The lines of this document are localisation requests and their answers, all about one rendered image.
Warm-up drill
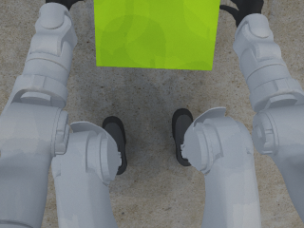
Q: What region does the left robot forearm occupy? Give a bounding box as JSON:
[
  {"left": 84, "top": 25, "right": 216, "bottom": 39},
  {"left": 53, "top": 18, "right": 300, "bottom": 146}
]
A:
[{"left": 0, "top": 2, "right": 78, "bottom": 153}]

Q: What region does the left robot upper arm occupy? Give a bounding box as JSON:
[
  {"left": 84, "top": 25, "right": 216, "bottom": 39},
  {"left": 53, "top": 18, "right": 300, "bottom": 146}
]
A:
[{"left": 0, "top": 102, "right": 70, "bottom": 228}]

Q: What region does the robot right hand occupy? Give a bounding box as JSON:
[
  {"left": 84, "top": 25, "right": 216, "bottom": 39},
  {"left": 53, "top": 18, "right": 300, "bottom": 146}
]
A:
[{"left": 219, "top": 0, "right": 264, "bottom": 27}]

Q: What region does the carton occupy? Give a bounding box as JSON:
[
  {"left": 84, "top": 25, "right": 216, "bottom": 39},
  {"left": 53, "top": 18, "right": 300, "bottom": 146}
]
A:
[{"left": 93, "top": 0, "right": 220, "bottom": 71}]

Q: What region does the robot left hand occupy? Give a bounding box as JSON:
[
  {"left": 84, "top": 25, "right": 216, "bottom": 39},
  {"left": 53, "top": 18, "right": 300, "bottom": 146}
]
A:
[{"left": 46, "top": 0, "right": 84, "bottom": 11}]

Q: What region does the right robot forearm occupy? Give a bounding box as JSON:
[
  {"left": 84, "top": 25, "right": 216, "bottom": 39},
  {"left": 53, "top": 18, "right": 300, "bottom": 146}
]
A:
[{"left": 233, "top": 13, "right": 304, "bottom": 113}]

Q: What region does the robot left thigh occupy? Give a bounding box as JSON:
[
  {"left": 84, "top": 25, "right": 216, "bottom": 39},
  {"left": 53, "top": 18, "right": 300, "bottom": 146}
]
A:
[{"left": 54, "top": 130, "right": 119, "bottom": 228}]

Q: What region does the left robot foot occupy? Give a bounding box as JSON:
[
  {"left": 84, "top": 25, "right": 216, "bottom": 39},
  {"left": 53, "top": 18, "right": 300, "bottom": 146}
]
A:
[{"left": 102, "top": 116, "right": 127, "bottom": 176}]

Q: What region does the right robot upper arm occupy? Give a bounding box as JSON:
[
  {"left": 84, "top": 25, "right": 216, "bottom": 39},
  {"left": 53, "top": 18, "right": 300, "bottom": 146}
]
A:
[{"left": 251, "top": 104, "right": 304, "bottom": 223}]

